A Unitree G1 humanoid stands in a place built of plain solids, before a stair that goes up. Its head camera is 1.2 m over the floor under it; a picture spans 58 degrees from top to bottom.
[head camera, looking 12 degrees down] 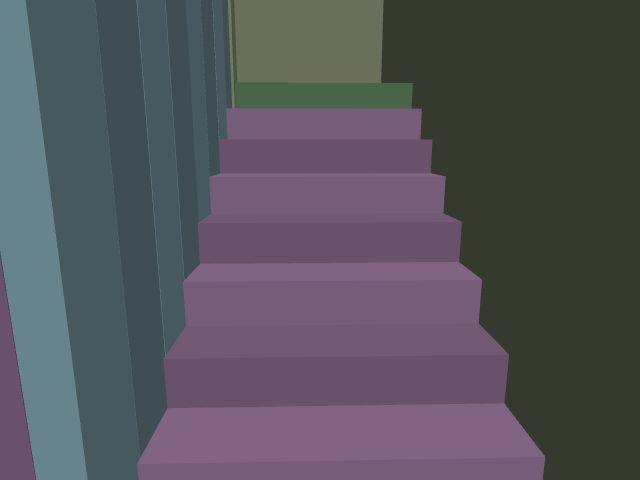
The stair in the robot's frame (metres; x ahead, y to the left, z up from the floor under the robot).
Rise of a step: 0.18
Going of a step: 0.26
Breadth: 1.13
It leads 1 degrees to the left of straight ahead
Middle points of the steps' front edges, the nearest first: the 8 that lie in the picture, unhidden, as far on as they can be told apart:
1.04 -0.07 0.36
1.30 -0.06 0.53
1.56 -0.05 0.71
1.82 -0.05 0.89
2.08 -0.04 1.07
2.34 -0.03 1.25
2.60 -0.03 1.42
2.86 -0.02 1.60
